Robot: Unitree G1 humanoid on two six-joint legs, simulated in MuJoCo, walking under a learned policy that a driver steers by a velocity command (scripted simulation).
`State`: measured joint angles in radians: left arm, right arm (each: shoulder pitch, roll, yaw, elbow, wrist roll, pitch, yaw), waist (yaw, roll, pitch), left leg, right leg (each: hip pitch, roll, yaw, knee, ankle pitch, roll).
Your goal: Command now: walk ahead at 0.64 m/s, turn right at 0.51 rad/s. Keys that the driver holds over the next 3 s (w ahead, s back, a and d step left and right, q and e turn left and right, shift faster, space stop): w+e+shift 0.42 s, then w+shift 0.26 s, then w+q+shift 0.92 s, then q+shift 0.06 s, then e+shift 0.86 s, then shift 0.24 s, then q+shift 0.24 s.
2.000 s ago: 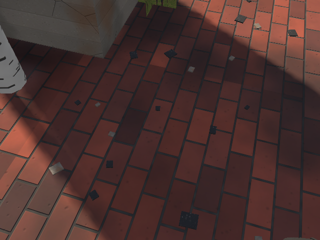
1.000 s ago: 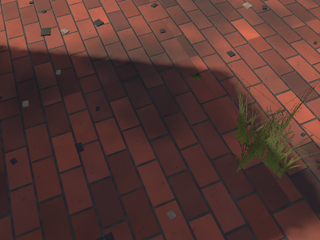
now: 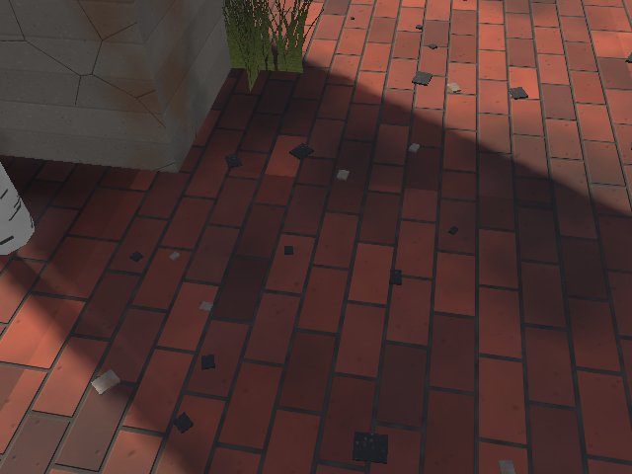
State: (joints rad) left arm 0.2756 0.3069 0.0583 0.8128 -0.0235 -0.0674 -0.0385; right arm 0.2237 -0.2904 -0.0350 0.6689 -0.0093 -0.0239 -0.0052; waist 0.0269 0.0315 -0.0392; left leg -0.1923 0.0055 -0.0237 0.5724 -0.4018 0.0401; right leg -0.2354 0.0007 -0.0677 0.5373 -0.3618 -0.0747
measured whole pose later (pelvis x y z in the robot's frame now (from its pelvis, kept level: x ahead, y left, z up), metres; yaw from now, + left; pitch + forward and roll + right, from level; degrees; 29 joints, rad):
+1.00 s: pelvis +0.70 -0.28 +0.01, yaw -23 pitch +0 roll -1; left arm 0.34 0.29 0.04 0.86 0.03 -0.09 -0.02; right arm 0.30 -0.30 -0.04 0.84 -0.01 -0.03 0.04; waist 0.00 0.04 0.04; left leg -0.59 0.10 -0.02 1.24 -0.19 0.08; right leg -0.13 0.03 -0.17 0.41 -0.29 -0.06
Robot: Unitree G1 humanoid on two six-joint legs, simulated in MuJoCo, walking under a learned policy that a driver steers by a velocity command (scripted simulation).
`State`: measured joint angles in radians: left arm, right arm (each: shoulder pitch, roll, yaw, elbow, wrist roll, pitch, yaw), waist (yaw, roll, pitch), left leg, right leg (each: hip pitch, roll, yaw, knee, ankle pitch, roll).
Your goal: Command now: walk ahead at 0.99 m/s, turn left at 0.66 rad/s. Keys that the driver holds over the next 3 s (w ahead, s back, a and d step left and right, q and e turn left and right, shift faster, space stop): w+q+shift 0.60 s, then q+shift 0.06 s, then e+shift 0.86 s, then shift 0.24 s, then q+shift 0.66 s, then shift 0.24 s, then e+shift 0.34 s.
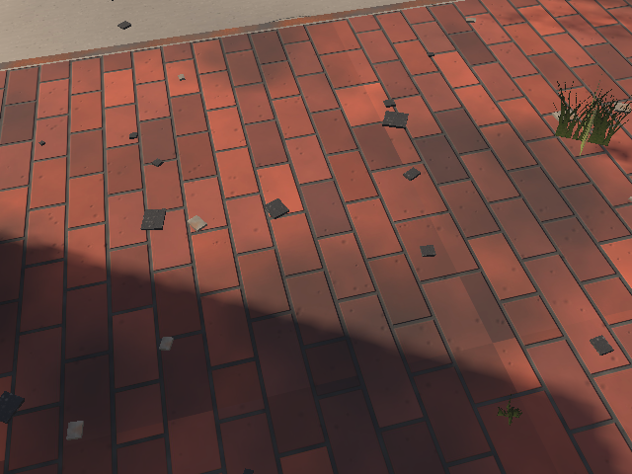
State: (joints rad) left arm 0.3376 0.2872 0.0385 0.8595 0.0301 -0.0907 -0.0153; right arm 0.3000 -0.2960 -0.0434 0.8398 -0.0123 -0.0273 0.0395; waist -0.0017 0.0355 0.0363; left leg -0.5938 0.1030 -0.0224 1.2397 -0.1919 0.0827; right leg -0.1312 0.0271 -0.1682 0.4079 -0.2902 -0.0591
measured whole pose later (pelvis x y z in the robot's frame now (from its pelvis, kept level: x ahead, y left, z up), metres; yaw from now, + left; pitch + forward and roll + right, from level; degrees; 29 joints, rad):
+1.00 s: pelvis +0.80 +0.18 +0.00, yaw +34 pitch +1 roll -2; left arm 0.40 0.34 0.07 0.80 -0.03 -0.05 0.01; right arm -0.09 -0.29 0.01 0.61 -0.01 -0.06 0.01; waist 0.13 0.02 0.09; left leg -0.52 -0.02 -0.13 0.59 -0.09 -0.02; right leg -0.19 0.06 0.07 0.40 -0.23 0.00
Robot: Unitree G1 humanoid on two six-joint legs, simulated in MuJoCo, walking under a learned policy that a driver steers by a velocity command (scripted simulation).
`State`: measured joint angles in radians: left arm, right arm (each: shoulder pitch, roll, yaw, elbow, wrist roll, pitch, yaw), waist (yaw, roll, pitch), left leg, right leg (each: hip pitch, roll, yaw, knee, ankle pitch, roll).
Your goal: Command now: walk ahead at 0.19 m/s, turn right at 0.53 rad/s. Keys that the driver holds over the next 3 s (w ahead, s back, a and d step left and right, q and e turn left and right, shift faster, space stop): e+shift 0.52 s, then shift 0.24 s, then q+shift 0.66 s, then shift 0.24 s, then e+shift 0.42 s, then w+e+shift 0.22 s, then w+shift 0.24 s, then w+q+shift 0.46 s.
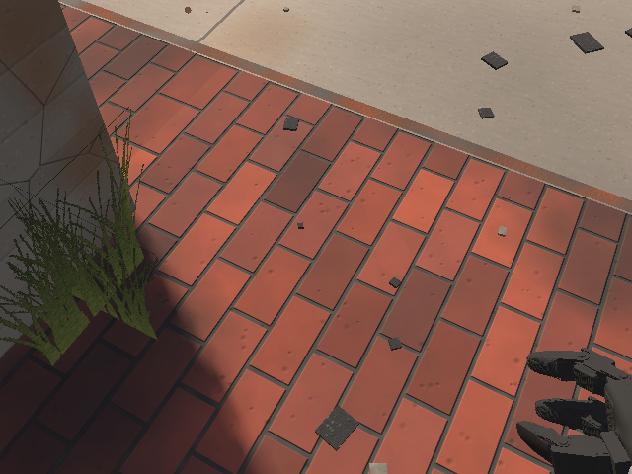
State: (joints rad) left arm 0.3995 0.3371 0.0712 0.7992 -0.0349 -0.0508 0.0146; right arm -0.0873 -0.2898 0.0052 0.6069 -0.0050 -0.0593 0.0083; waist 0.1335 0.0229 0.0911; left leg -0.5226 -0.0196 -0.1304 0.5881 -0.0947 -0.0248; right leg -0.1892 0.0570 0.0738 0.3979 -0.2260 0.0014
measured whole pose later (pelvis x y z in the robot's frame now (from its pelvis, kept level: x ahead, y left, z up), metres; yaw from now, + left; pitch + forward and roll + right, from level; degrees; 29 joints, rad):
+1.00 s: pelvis +0.10 -0.03 -0.01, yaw -30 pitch +1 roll -1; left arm 0.12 0.25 0.04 0.63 0.02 0.02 0.03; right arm 0.20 -0.27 -0.06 0.73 0.01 0.01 0.00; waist -0.03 -0.02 0.03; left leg -0.32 -0.01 -0.09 0.58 -0.28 -0.01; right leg -0.32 0.07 0.06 0.67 -0.39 0.00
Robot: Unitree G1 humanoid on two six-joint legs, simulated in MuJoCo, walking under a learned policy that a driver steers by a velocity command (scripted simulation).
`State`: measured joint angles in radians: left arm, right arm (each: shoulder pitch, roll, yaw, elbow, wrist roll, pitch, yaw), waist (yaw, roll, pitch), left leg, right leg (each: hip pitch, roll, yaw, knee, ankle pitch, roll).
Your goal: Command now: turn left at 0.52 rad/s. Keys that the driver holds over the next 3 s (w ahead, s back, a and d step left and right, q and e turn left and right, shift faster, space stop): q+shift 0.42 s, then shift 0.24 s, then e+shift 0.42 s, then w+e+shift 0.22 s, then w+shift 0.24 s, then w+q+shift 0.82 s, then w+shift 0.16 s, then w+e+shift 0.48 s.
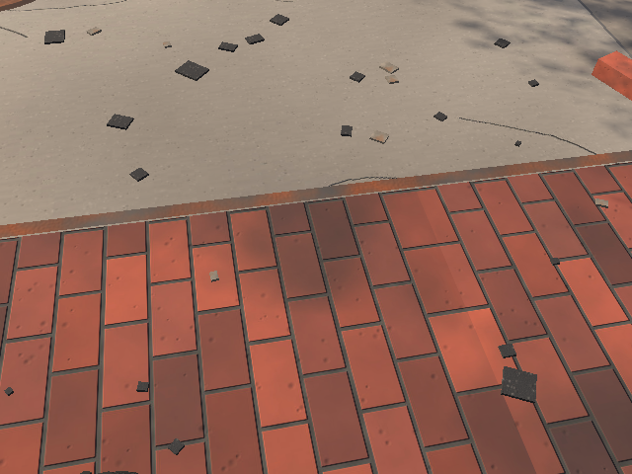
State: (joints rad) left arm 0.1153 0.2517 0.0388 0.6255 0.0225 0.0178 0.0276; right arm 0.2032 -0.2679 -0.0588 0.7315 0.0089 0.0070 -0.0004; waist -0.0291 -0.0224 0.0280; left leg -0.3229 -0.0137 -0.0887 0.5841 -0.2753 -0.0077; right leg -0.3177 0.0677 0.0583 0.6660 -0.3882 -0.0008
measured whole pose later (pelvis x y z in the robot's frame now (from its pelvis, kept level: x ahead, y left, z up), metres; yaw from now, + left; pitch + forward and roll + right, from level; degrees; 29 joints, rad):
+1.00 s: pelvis -0.03 +0.02 +0.01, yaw +20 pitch +1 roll +1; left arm 0.24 0.30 0.08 0.71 -0.02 0.08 0.01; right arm 0.05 -0.24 -0.06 0.70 -0.02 0.02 -0.04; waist 0.03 -0.02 0.06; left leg -0.21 0.04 0.21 0.44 -0.25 0.04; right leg -0.46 -0.10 -0.04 0.94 -0.41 0.10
